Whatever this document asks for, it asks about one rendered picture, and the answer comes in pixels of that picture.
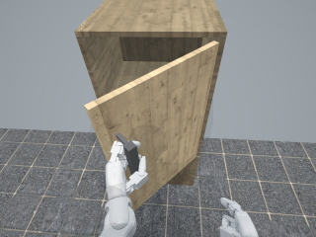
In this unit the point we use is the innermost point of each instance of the handle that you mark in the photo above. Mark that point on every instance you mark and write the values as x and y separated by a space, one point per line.
131 154

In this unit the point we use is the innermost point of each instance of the left robot forearm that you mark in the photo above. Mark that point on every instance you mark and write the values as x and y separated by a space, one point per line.
120 220

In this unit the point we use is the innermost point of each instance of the robot right hand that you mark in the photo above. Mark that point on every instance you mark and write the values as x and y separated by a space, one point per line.
240 226

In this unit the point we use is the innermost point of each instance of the robot left hand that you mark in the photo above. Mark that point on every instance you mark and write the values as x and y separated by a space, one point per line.
116 184

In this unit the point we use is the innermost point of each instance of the cupboard door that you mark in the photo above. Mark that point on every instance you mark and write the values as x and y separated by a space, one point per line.
164 111

